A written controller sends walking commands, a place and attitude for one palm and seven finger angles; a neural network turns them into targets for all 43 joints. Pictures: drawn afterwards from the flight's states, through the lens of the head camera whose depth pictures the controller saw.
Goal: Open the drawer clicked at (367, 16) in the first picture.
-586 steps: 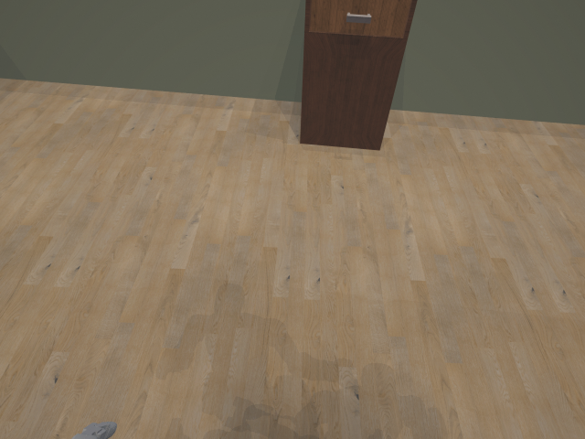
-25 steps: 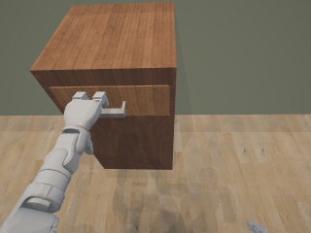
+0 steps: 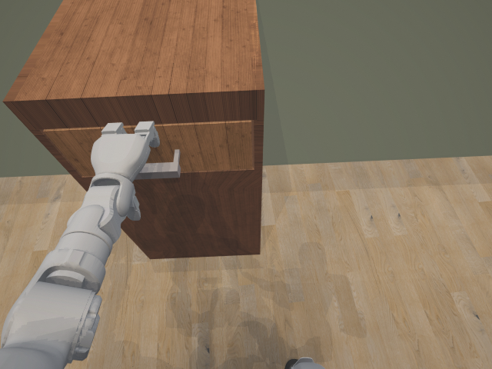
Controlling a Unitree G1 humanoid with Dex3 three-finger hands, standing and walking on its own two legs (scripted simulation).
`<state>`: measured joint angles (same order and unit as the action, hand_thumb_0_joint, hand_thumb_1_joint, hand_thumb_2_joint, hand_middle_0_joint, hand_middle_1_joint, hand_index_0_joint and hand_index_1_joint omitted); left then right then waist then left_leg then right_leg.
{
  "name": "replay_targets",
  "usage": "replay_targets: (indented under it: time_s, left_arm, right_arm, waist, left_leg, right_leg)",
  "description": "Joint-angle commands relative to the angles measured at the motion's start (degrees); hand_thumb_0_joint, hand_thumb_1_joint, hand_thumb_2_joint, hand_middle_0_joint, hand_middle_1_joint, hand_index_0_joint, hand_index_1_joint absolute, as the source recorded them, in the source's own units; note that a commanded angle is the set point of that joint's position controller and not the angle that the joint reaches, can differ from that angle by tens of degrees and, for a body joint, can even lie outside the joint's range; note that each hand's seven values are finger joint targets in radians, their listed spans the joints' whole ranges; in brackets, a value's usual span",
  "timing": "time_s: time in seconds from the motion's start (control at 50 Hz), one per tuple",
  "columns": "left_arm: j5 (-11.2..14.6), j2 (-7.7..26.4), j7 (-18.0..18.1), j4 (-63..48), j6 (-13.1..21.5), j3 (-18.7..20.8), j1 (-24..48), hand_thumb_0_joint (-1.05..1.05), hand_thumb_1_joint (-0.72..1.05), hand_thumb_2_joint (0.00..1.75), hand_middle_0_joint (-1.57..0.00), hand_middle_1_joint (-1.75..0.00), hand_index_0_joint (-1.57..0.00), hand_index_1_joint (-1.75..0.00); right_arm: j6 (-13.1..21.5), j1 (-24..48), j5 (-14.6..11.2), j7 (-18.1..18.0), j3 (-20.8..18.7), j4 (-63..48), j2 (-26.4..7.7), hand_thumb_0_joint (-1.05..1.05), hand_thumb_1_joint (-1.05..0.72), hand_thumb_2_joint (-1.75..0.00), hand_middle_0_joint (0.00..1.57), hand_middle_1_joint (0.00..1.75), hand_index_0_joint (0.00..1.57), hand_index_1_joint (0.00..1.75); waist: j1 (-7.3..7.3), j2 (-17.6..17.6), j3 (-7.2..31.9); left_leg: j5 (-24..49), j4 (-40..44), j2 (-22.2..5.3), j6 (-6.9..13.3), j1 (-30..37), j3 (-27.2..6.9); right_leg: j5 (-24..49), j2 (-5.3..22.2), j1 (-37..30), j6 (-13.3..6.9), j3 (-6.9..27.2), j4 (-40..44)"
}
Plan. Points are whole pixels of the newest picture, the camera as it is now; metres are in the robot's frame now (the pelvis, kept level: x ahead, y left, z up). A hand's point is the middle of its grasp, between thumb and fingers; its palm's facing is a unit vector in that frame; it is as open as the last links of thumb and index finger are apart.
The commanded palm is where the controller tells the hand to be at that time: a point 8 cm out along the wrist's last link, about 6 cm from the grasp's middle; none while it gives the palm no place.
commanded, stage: move the hooked fingers above the handle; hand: left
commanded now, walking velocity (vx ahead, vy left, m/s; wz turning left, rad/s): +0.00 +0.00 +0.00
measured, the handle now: (156, 162) +0.52 +0.20 -0.05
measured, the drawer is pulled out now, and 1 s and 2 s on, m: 0.00 0.00 0.00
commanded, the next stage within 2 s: lower the fingers behind the handle in 1.02 s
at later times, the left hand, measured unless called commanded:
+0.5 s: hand (147, 164) +0.47 +0.19 +0.01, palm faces -0.02 -0.01 -1.00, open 13.8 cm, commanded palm +0.44 +0.20 +0.07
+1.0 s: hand (150, 166) +0.46 +0.18 +0.02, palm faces -0.02 +0.01 -1.00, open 13.8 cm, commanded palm +0.44 +0.20 +0.07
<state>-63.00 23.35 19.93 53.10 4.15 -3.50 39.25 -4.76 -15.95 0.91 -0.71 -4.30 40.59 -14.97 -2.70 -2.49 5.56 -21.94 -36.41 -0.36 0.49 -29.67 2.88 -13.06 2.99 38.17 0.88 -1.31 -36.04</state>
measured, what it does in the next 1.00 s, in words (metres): stands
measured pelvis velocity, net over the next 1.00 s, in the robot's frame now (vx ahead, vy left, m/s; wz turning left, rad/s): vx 0.00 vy -0.01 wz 0.00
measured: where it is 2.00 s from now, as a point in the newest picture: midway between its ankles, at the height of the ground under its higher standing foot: outside the picture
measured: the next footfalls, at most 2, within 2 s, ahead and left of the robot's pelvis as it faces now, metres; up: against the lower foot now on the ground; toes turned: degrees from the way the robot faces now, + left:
none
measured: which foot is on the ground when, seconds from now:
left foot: down 0.00-1.00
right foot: down 0.00-1.00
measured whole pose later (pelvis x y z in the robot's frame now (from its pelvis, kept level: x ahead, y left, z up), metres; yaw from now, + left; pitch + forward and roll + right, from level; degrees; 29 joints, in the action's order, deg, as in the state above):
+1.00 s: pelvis +0.00 -0.01 -0.01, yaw +0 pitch +17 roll +1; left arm -63.5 21.2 22.9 58.9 1.2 -4.4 43.9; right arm -5.5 -15.8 1.5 0.0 -3.9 40.7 -15.4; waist -4.1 -3.2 7.0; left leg -23.1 -39.4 -0.8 0.1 -33.5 2.7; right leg -14.0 2.6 42.1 0.5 -1.3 -38.9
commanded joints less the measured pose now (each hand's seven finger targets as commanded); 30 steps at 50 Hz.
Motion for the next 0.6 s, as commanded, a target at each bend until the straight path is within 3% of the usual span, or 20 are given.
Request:
replay_targets:
  time_s: [0.0, 0.02, 0.06, 0.08, 0.12, 0.18, 0.22, 0.26, 0.3, 0.36, 0.44, 0.48, 0.52, 0.56, 0.58]
  left_arm:
    - [0.3, 11.4, 2.6, -8.2, -0.7, 3.3, 24.2, 0.0, -0.5, 0.3, -0.3, -1.2, -0.3, -1.2]
    - [0.1, 11.6, 2.8, -7.9, -0.9, 3.1, 26.0, 0.0, -0.5, 0.3, -0.3, -1.2, -0.3, -1.2]
    - [0.1, 13.3, 3.0, -7.8, -0.7, 4.8, 26.5, 0.0, -0.5, 0.3, -0.3, -1.2, -0.3, -1.2]
    - [-0.1, 13.5, 3.3, -8.7, -0.4, 4.7, 27.3, 0.0, -0.5, 0.3, -0.3, -1.2, -0.3, -1.2]
    - [-0.3, 12.1, 3.7, -7.4, -0.6, 4.0, 26.4, 0.0, -0.5, 0.3, -0.3, -1.2, -0.3, -1.2]
    - [-0.7, 14.1, 4.4, -5.7, -1.3, 5.1, 28.3, 0.0, -0.5, 0.3, -0.3, -1.2, -0.3, -1.2]
    - [-0.8, 11.7, 4.9, -5.4, -1.7, 3.2, 29.5, 0.0, -0.5, 0.3, -0.3, -1.2, -0.3, -1.2]
    - [-0.7, 13.4, 5.0, -4.9, -1.8, 4.8, 30.2, 0.0, -0.5, 0.3, -0.3, -1.2, -0.3, -1.2]
    - [-0.6, 11.9, 5.0, -4.0, -2.1, 3.5, 30.2, 0.0, -0.5, 0.3, -0.3, -1.2, -0.3, -1.2]
    - [-0.3, 12.9, 4.7, -4.3, -2.2, 4.5, 29.4, 0.0, -0.5, 0.3, -0.3, -1.2, -0.3, -1.2]
    - [-0.2, 10.5, 4.7, -4.5, -2.5, 2.9, 28.0, 0.0, -0.5, 0.3, -0.3, -1.2, -0.3, -1.2]
    - [-0.2, 13.3, 4.7, -4.4, -2.6, 4.9, 27.6, 0.0, -0.5, 0.3, -0.3, -1.2, -0.3, -1.2]
    - [-0.5, 12.9, 5.0, -5.8, -2.4, 4.5, 27.7, 0.0, -0.5, 0.3, -0.3, -1.2, -0.3, -1.2]
    - [-0.4, 10.9, 5.1, -5.5, -2.5, 2.9, 28.4, 0.0, -0.5, 0.3, -0.3, -1.2, -0.3, -1.2]
    - [-0.2, 12.5, 5.2, -4.9, -2.7, 4.2, 27.5, 0.0, -0.5, 0.3, -0.3, -1.2, -0.3, -1.2]
  right_arm:
    - [1.2, -5.1, 0.4, 0.2, -2.9, -3.8, -7.9, 0.0, -0.9, -0.9, 0.2, 0.3, 0.2, 0.3]
    - [1.1, -5.4, 0.4, 0.1, -2.8, -3.6, -8.1, 0.0, -0.9, -0.9, 0.2, 0.3, 0.2, 0.3]
    - [1.0, -5.5, 0.6, 0.2, -2.8, -3.6, -8.3, 0.0, -0.9, -0.9, 0.2, 0.3, 0.2, 0.3]
    - [0.9, -6.0, 0.7, 0.2, -2.8, -3.6, -8.3, 0.0, -0.9, -0.9, 0.2, 0.3, 0.2, 0.3]
    - [0.8, -6.2, 0.9, 0.6, -2.8, -3.4, -8.1, 0.0, -0.9, -0.9, 0.2, 0.3, 0.2, 0.3]
    - [0.6, -6.5, 1.0, 0.7, -2.6, -2.9, -8.7, 0.0, -0.9, -0.9, 0.2, 0.3, 0.2, 0.3]
    - [0.7, -6.7, 1.0, 0.9, -2.8, -2.9, -8.4, 0.0, -0.9, -0.9, 0.2, 0.3, 0.2, 0.3]
    - [0.6, -7.1, 1.2, 0.9, -2.8, -2.8, -8.7, 0.0, -0.9, -0.9, 0.2, 0.3, 0.2, 0.3]
    - [0.6, -7.7, 1.3, 1.0, -2.9, -2.6, -8.5, 0.0, -0.9, -0.9, 0.2, 0.3, 0.2, 0.3]
    - [0.3, -7.6, 1.4, 1.1, -2.8, -2.9, -8.8, 0.0, -0.9, -0.9, 0.2, 0.3, 0.2, 0.3]
    - [0.1, -7.7, 1.2, 1.3, -2.9, -3.1, -8.5, 0.0, -0.9, -0.9, 0.2, 0.3, 0.2, 0.3]
    - [-0.2, -7.4, 1.1, 1.1, -2.7, -2.9, -8.8, 0.0, -0.9, -0.9, 0.2, 0.3, 0.2, 0.3]
    - [-0.2, -7.0, 1.1, 1.1, -2.7, -3.2, -8.6, 0.0, -0.9, -0.9, 0.2, 0.3, 0.2, 0.3]
    - [-0.1, -6.7, 1.0, 1.0, -2.7, -3.2, -8.4, 0.0, -0.9, -0.9, 0.2, 0.3, 0.2, 0.3]
    - [-0.1, -6.9, 0.9, 0.9, -2.6, -2.9, -8.7, 0.0, -0.9, -0.9, 0.2, 0.3, 0.2, 0.3]
  waist:
    - [-1.14, 1.9, 24.1]
    - [-1.81, 2.8, 23.6]
    - [-1.53, 3.2, 24.4]
    - [-1.23, 1.7, 26.4]
    - [-1.3, 0.5, 25.1]
    - [-1.97, 1.6, 24.2]
    - [-2.54, 0.1, 24.9]
    - [-2.53, 1.6, 26.5]
    - [-2.84, 0.1, 26.7]
    - [-2.23, 0.2, 27.7]
    - [-2.38, 1.1, 26.3]
    - [-1.97, 1.8, 26.6]
    - [-1.68, 1.2, 26.6]
    - [-2.6, 1.4, 24.8]
    - [-2.16, 2.3, 24.5]
  left_leg:
    - [25.3, 1.8, 2.4, 1.0, 3.4, -0.6]
    - [24.9, 1.7, 2.3, 1.0, 2.8, -0.8]
    - [25.7, 1.3, 2.3, 1.1, 2.3, -1.0]
    - [26.3, 1.1, 2.3, 1.0, 2.7, -1.0]
    - [27.0, 0.6, 2.1, 0.8, 2.3, -1.0]
    - [25.5, 0.2, 2.0, 0.8, 0.5, -1.3]
    - [25.3, -0.2, 1.9, 0.7, 1.3, -1.2]
    - [26.3, -0.8, 1.9, 0.8, 1.0, -1.6]
    - [26.1, -1.2, 1.9, 0.7, 1.1, -1.3]
    - [27.4, -1.2, 1.8, 0.6, 1.1, -1.6]
    - [27.6, -1.1, 1.4, 0.6, 1.6, -1.5]
    - [25.7, -0.7, 1.7, 0.8, 0.4, -1.2]
    - [25.9, -0.4, 1.7, 0.8, 0.6, -1.2]
    - [24.8, -0.2, 1.6, 0.7, 1.1, -1.3]
    - [23.4, 0.1, 1.7, 0.9, 0.4, -1.2]
  right_leg:
    - [18.8, -3.8, -19.5, -2.9, -0.5, -0.5]
    - [18.6, -3.8, -19.1, -2.8, -0.5, -0.7]
    - [19.0, -3.8, -19.4, -2.9, -0.5, -1.1]
    - [19.5, -3.7, -19.7, -2.8, -0.3, -1.7]
    - [19.3, -3.8, -18.2, -3.0, -0.5, -2.0]
    - [18.0, -3.9, -16.8, -2.9, -0.6, -2.5]
    - [17.2, -4.0, -15.5, -3.0, -0.7, -2.5]
    - [17.9, -4.1, -16.3, -2.9, -0.6, -3.1]
    - [17.9, -4.0, -15.4, -2.8, -0.6, -3.2]
    - [18.4, -4.0, -16.1, -2.9, -0.6, -3.5]
    - [18.1, -4.2, -15.6, -2.8, -0.8, -3.0]
    - [18.0, -4.0, -17.1, -2.7, -0.5, -3.0]
    - [18.2, -3.9, -17.4, -2.8, -0.5, -2.9]
    - [16.9, -4.0, -16.2, -2.8, -0.7, -2.3]
    - [16.3, -4.0, -16.6, -2.7, -0.6, -2.2]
